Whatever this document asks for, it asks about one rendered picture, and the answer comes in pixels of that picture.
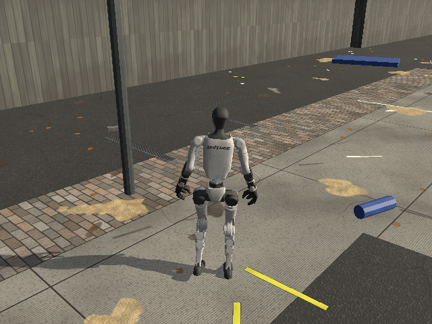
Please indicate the robot right forearm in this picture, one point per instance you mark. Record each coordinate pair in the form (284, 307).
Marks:
(250, 180)

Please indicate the robot right upper arm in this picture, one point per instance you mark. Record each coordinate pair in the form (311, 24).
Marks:
(243, 155)

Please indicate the robot right thigh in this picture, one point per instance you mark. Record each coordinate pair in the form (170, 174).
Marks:
(231, 203)

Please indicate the robot left forearm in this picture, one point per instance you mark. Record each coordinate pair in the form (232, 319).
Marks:
(184, 177)

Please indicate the right robot hand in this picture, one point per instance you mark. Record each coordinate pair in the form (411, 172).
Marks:
(252, 195)

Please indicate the right robot shin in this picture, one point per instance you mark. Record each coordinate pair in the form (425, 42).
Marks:
(229, 248)

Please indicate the robot left upper arm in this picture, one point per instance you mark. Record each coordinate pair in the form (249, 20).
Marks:
(193, 152)

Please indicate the left robot hand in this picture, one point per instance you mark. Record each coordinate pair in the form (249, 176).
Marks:
(181, 189)

